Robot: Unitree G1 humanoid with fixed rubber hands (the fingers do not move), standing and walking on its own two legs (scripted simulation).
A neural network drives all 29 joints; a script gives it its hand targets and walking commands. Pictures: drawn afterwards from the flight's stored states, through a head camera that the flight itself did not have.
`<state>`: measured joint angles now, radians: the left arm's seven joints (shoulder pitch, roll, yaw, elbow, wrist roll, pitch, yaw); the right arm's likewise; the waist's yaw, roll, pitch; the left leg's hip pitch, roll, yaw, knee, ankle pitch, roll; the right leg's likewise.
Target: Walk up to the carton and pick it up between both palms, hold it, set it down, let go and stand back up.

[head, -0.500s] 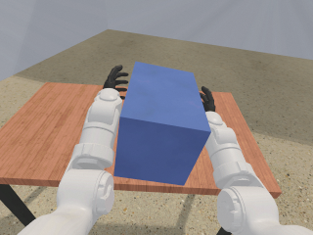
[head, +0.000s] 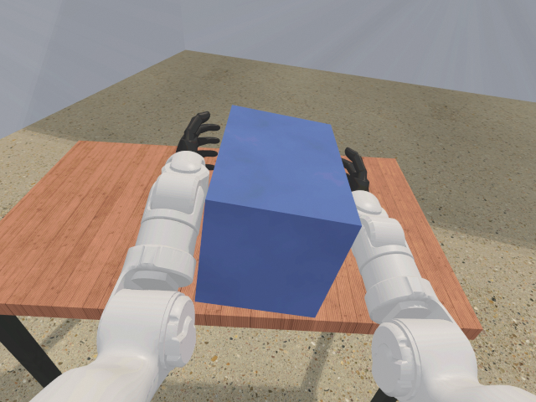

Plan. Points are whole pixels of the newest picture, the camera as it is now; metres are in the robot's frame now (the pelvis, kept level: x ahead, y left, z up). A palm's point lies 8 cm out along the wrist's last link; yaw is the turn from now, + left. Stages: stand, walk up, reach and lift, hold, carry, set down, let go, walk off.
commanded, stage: hold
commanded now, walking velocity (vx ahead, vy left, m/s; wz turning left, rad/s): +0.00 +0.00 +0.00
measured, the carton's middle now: (270, 203) +0.35 +0.02 +0.17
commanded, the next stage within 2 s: set down in 0.44 s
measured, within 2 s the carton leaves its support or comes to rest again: neither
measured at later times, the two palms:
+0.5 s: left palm (189, 161) +0.39 +0.13 +0.21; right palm (354, 197) +0.37 -0.11 +0.17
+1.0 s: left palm (204, 167) +0.43 +0.12 +0.17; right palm (357, 194) +0.41 -0.13 +0.14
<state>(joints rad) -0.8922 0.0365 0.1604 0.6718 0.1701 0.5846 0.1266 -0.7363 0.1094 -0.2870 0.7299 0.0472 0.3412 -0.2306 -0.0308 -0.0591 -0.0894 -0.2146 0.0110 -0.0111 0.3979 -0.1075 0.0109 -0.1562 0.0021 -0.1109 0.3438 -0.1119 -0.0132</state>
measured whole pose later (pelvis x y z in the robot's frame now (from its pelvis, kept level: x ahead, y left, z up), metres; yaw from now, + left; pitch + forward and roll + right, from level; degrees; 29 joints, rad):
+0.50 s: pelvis +0.00 +0.00 +0.00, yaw +0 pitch -5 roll -1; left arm -0.89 0.04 0.16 0.67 0.17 0.58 0.12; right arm -0.74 0.11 -0.29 0.73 0.05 0.34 -0.23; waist -0.03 -0.06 -0.09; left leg -0.21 0.01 -0.01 0.40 -0.11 0.01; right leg -0.15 0.00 -0.11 0.34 -0.11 -0.01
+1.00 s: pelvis +0.02 -0.01 +0.00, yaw +0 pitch -4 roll +0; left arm -0.86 0.01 0.22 0.67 0.25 0.41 0.05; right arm -0.72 0.11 -0.29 0.73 0.01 0.14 -0.22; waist -0.03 -0.08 0.02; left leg -0.16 0.01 -0.01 0.35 -0.11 0.00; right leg -0.12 0.00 -0.11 0.33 -0.14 -0.02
